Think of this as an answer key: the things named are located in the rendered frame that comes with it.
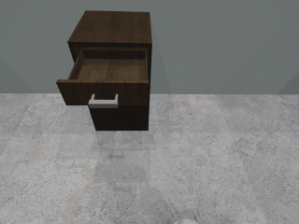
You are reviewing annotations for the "drawer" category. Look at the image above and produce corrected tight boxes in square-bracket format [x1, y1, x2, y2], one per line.
[56, 49, 149, 105]

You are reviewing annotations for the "handle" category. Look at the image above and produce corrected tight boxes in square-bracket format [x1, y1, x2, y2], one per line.
[88, 93, 119, 108]

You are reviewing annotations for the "cabinet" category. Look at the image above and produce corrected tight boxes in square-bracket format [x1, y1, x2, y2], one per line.
[67, 10, 152, 132]

